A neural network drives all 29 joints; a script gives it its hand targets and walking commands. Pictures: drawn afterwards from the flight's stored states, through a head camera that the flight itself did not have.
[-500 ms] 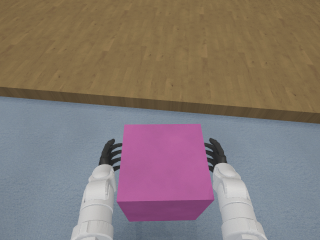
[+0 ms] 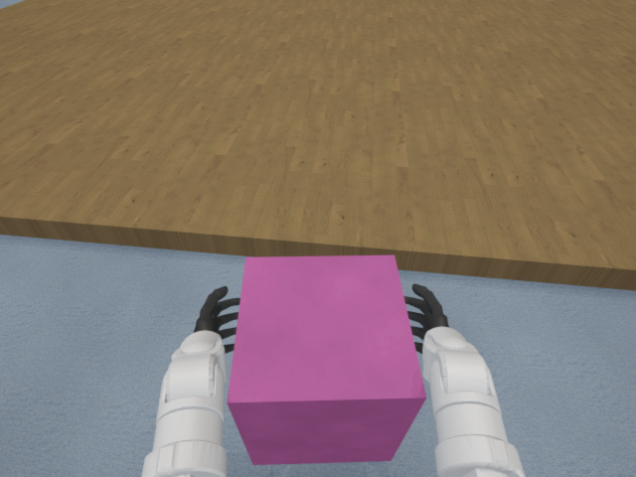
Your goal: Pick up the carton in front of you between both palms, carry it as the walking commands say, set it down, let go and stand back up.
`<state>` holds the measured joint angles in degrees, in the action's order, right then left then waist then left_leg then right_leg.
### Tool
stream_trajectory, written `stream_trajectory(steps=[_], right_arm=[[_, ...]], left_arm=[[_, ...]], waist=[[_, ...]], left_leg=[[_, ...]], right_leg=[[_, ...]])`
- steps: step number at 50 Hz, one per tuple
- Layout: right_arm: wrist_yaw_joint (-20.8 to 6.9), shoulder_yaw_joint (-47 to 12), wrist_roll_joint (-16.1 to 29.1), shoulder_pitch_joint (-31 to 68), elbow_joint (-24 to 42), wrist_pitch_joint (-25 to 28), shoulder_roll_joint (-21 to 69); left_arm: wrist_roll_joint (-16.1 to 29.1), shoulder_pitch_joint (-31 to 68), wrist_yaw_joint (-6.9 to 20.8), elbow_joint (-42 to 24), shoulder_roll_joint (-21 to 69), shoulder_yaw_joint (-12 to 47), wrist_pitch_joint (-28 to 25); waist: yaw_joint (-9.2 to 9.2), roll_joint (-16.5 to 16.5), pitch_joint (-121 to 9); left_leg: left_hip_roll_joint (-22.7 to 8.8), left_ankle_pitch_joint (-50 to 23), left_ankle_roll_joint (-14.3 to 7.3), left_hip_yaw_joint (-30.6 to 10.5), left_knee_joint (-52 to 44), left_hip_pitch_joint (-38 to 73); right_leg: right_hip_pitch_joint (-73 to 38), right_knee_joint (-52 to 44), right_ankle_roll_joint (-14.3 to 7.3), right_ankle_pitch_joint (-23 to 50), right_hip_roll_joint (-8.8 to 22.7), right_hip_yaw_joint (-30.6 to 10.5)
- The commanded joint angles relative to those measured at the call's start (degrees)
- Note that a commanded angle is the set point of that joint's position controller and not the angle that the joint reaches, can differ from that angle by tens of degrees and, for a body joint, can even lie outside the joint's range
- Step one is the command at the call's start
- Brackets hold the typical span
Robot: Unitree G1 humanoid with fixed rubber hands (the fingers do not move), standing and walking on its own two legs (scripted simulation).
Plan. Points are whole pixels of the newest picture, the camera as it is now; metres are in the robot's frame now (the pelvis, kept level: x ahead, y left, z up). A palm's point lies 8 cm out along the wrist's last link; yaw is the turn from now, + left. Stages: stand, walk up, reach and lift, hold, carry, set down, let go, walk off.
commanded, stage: reach and lift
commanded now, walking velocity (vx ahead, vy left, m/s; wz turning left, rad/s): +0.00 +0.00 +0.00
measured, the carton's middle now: (321, 363) +0.31 +0.00 -0.04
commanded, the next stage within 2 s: hold in 0.72 s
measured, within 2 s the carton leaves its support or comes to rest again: neither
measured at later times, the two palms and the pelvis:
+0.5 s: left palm (208, 330) +0.31 +0.15 +0.04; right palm (434, 326) +0.31 -0.15 +0.04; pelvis +0.02 +0.00 +0.01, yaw +0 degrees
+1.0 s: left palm (203, 334) +0.30 +0.15 +0.06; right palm (440, 330) +0.29 -0.15 +0.06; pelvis +0.01 +0.00 +0.01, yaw +0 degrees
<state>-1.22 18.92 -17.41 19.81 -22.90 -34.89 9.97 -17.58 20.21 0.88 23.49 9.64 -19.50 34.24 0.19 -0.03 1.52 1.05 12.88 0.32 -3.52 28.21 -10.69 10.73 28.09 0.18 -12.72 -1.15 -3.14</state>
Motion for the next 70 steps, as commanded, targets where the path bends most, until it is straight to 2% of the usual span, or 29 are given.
stream_trajectory(steps=[1,8,22,36,41,45,49,60,69,70], right_arm=[[-13.3,-31.6,12.2,33.0,-0.7,1.5,54.4],[-12.9,-32.0,12.1,30.4,0.6,0.9,53.4],[-12.1,-34.4,13.8,22.4,7.0,-0.9,51.8],[-11.7,-36.3,15.0,21.1,11.2,-2.9,50.9],[-11.2,-40.1,17.3,18.7,16.9,-5.1,50.3],[-10.8,-37.1,15.7,17.4,15.2,-7.2,47.5],[-11.3,-36.5,15.5,21.0,14.2,-7.3,48.1],[-11.7,-36.1,15.2,26.6,11.2,-6.6,49.8],[-11.6,-36.0,15.1,25.9,11.1,-6.6,49.9],[-11.6,-37.0,15.8,27.7,11.6,-7.2,49.8]], left_arm=[[12.1,32.2,14.0,1.5,54.9,31.5,-1.1],[12.0,29.7,13.6,0.1,54.0,31.9,-0.5],[13.9,21.8,12.7,-6.9,52.4,35.0,1.5],[15.3,20.3,12.3,-10.8,51.5,36.8,3.5],[17.5,18.0,11.7,-16.6,51.1,40.5,5.6],[15.7,16.6,11.3,-15.0,48.2,37.4,7.7],[15.5,20.2,11.8,-14.1,48.7,36.9,7.9],[15.4,26.0,12.4,-11.0,50.2,36.5,7.2],[15.1,25.4,12.4,-11.0,50.2,36.3,7.2],[16.3,27.3,12.5,-11.6,49.9,37.5,7.9]], waist=[[-0.1,0.1,-14.8],[-0.15,0.1,-15.4],[-0.13,0.2,-15.5],[-0.08,0.1,-14.4],[-0.06,0.0,-16.6],[-0.06,0.0,-10.0],[0.01,0.2,-8.5],[-0.04,0.0,-10.4],[-0.08,0.1,-11.2],[-0.5,0.9,-14.2]], left_leg=[[3.6,0.1,-1.2,-0.2,-5.8,2.4],[3.7,-4.1,-0.7,-0.2,-6.8,4.8],[4.1,-13.8,-0.1,-0.8,-8.3,9.2],[4.3,-14.3,-0.1,-1.1,-8.9,10.1],[4.2,-18.5,0.0,-1.6,-9.6,12.4],[4.0,-11.3,-0.2,-1.0,-11.1,10.0],[3.8,-6.0,-0.6,-0.8,-11.0,8.8],[3.6,-1.9,-0.6,-0.5,-10.0,8.0],[3.7,-5.0,-0.3,-0.5,-10.1,8.8],[-6.3,0.8,-0.9,-0.1,-6.1,2.4]], right_leg=[[-4.5,-5.5,-0.8,0.5,-3.3,-0.7],[-6.3,-6.4,-0.6,4.4,-3.6,-0.7],[-9.7,-8.0,-0.1,13.7,-4.1,-1.2],[-10.5,-8.8,0.0,14.0,-4.2,-1.3],[-13.1,-9.5,0.4,18.3,-4.2,-1.8],[-11.0,-10.7,0.0,11.3,-3.9,-1.4],[-9.4,-10.6,-0.4,6.1,-3.7,-0.9],[-8.8,-9.6,-0.4,2.1,-3.4,-0.7],[-9.9,-9.7,-0.2,5.3,-3.5,-0.7],[-3.4,-5.9,-0.6,-2.0,6.3,-0.2]])
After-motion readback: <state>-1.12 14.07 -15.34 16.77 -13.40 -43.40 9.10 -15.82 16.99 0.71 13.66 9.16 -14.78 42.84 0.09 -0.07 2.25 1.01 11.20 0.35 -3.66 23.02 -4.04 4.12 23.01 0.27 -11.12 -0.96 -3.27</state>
